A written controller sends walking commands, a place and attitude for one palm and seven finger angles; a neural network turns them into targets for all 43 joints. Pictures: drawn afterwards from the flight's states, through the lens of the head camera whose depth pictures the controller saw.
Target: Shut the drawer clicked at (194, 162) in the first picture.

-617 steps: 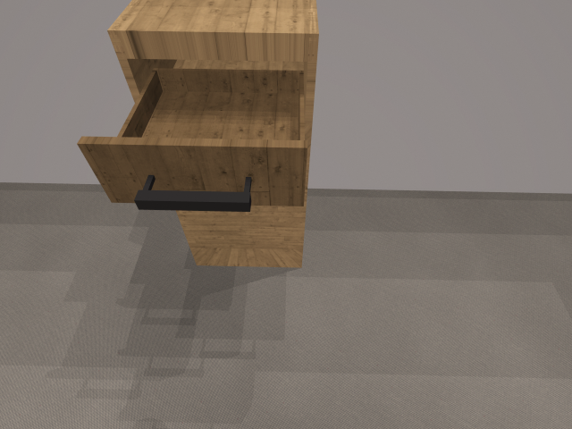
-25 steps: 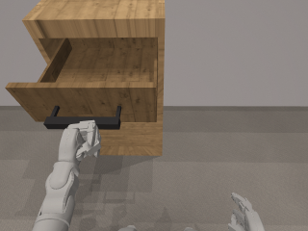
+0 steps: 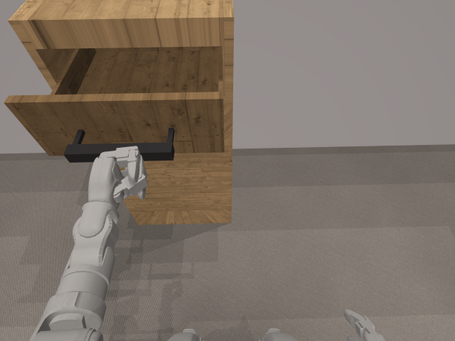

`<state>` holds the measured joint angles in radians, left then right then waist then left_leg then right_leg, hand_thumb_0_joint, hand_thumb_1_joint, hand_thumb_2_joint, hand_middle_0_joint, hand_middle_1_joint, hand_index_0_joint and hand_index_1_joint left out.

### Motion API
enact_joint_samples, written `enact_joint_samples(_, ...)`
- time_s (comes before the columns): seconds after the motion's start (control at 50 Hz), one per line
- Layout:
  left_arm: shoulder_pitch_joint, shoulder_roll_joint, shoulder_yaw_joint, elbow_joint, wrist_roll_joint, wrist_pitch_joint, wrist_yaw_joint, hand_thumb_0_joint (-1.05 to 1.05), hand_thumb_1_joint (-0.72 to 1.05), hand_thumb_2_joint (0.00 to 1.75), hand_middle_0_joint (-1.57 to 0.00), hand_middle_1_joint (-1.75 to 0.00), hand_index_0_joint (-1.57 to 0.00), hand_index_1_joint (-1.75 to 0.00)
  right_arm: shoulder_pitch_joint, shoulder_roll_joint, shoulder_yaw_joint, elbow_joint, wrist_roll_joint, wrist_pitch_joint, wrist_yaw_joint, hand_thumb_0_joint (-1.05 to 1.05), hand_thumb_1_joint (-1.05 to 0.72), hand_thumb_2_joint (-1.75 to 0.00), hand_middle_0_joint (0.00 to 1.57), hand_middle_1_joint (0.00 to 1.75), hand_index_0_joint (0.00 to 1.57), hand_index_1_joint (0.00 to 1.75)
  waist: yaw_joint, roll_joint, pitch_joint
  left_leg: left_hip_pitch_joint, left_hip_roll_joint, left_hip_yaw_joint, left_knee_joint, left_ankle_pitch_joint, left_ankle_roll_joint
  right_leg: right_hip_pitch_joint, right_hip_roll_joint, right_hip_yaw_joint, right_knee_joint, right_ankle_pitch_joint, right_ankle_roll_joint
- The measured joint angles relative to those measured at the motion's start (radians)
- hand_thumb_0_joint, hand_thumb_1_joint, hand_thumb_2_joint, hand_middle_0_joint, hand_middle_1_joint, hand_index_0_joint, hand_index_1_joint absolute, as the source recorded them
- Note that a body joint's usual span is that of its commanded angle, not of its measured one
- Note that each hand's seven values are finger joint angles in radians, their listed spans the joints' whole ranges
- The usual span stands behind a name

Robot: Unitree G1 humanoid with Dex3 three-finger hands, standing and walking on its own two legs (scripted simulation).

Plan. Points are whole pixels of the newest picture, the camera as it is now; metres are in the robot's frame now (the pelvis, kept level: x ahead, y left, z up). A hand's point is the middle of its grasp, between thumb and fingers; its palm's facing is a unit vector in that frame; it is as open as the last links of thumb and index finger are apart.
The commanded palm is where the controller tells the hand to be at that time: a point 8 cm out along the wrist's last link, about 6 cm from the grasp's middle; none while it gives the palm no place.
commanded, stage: push the drawer shut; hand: left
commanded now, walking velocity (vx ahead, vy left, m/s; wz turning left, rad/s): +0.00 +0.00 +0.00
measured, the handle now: (123, 143) +0.46 +0.21 +0.07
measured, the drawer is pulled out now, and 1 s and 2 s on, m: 0.16 0.05 0.00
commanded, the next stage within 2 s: pull the fist back off the drawer in 1.58 s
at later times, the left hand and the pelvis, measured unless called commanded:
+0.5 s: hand (147, 151) +0.44 +0.16 +0.07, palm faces +0.03 -1.00 -0.03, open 3.0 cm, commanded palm +0.42 +0.22 +0.07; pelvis +0.00 +0.00 -0.01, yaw -1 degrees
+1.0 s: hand (149, 130) +0.50 +0.16 +0.07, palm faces +0.04 -1.00 -0.03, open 3.0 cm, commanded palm +0.49 +0.22 +0.07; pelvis -0.01 +0.01 -0.02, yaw -1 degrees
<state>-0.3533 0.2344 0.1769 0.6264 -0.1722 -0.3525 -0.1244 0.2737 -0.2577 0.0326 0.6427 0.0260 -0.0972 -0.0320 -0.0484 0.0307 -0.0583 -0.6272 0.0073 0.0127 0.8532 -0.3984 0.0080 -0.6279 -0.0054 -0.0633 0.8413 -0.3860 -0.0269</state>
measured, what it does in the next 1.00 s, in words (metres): stands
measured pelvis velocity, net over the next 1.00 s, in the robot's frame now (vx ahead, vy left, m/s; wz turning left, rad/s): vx -0.01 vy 0.01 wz -0.02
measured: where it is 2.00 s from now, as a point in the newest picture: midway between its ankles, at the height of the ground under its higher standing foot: outside the picture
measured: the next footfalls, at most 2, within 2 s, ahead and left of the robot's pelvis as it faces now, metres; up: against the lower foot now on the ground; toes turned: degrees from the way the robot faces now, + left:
none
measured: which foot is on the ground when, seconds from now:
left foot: down 0.00-1.00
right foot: down 0.00-1.00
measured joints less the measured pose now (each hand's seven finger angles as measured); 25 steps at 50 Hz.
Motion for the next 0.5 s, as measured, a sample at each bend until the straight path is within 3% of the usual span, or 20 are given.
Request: enact_joint_samples(0.5,-0.274,0.060,0.096,0.303,0.039,-0.047,-0.002,-0.01,0.80,0.90,-1.40,-1.60,-1.40,-1.60,0.050,-0.004,-0.007,0.010,-0.014,0.057,0.017,0.01,-0.90,-0.90,0.20,0.30,0.20,0.30,-0.043,-0.004,-0.017,-0.090,0.008,0.009,0.040,-0.011,0.006,-0.089,0.007,0.010,0.029,0.001,0.004)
